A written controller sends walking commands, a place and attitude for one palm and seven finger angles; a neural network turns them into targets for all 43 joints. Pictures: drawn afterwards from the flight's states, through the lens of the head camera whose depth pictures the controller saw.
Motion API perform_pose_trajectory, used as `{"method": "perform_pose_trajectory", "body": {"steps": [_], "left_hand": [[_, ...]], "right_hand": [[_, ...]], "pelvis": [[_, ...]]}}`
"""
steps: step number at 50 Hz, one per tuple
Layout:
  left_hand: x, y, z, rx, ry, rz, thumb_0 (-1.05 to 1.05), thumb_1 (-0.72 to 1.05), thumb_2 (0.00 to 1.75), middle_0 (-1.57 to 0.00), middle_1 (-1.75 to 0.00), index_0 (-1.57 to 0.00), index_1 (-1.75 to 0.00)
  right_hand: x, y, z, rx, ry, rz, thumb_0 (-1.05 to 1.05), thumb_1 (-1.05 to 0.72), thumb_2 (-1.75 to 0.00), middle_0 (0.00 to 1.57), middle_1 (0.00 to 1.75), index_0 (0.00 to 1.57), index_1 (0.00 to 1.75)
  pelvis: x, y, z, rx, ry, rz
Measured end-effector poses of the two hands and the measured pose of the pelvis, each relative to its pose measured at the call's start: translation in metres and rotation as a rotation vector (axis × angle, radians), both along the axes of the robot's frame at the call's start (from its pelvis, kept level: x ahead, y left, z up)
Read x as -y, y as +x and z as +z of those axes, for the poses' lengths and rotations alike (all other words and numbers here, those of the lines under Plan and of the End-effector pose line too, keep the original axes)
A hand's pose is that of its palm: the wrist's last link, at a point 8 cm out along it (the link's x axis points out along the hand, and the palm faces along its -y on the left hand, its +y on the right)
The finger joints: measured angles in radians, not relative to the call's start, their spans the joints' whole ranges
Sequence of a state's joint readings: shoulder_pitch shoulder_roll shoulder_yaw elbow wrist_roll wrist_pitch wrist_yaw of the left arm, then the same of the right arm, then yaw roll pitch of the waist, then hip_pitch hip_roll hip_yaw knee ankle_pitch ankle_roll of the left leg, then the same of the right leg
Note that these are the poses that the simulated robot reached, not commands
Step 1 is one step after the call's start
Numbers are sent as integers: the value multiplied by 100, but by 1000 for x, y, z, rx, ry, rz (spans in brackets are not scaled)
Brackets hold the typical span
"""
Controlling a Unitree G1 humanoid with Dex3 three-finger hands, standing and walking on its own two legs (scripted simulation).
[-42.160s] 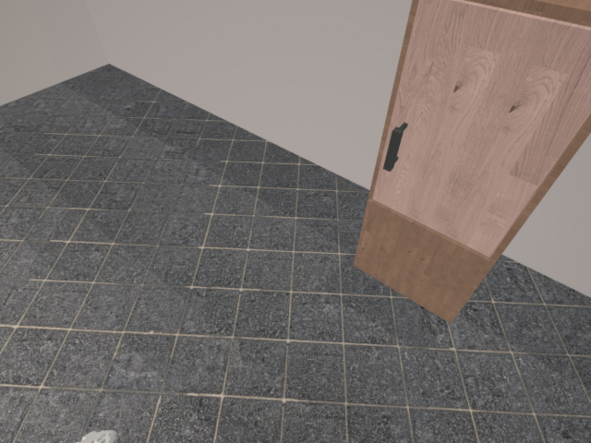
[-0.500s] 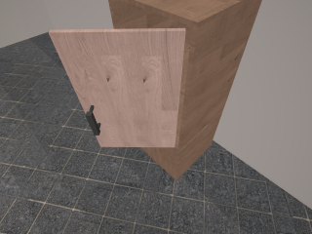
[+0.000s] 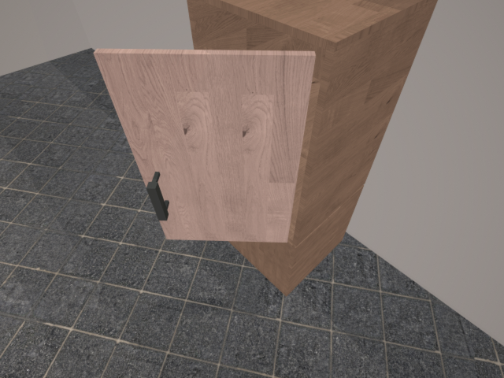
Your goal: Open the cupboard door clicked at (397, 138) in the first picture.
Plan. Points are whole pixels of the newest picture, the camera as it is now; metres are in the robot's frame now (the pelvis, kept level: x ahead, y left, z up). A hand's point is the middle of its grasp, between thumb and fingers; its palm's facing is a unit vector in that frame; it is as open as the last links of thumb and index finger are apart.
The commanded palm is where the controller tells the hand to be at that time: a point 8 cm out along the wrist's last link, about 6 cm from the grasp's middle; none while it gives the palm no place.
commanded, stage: look again from close up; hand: left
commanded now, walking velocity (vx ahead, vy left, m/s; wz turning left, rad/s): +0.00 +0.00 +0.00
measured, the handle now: (160, 196) +0.54 +0.27 -0.11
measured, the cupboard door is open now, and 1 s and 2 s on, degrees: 45 45 45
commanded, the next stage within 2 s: raise the hand with hooked fingers in 0.08 s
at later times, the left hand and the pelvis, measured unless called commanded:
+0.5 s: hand (149, 337) +0.19 +0.18 -0.03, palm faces +0.01 -1.00 +0.02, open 8.0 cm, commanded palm +0.12 +0.25 -0.08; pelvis -0.04 +0.01 -0.07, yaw +2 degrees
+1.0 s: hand (122, 349) +0.18 +0.23 -0.08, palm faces +0.00 -1.00 -0.03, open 11.0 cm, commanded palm +0.15 +0.29 -0.08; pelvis -0.06 +0.03 -0.11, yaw +2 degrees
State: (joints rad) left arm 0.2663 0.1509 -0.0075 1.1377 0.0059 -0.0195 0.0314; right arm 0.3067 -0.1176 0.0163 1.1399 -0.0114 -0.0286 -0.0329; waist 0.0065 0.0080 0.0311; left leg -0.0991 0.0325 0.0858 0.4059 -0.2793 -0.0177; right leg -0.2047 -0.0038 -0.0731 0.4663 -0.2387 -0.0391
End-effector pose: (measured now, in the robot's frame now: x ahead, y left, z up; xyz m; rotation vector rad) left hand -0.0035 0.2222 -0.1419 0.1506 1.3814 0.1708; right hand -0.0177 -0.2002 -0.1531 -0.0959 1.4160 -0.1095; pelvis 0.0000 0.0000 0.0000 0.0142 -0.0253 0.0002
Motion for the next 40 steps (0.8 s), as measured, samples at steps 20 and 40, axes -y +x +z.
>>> {"method": "perform_pose_trajectory", "body": {"steps": [20, 40], "left_hand": [[-26, 160, 115, 1113, -10, 16, 2, 85, 86, -20, -35, -21, -35], [-48, 129, 70, 1384, -72, -169, 1, 37, 68, -24, -63, -24, -64]], "right_hand": [[46, 110, 36, 639, -167, 90, 1, -92, -90, 20, 30, 20, 29], [-29, 193, -21, 838, -41, 325, 1, -91, -90, 20, 30, 20, 29]], "pelvis": [[-14, -27, -26, -116, 3, 42], [-15, -56, -120, -313, -71, 70]]}}
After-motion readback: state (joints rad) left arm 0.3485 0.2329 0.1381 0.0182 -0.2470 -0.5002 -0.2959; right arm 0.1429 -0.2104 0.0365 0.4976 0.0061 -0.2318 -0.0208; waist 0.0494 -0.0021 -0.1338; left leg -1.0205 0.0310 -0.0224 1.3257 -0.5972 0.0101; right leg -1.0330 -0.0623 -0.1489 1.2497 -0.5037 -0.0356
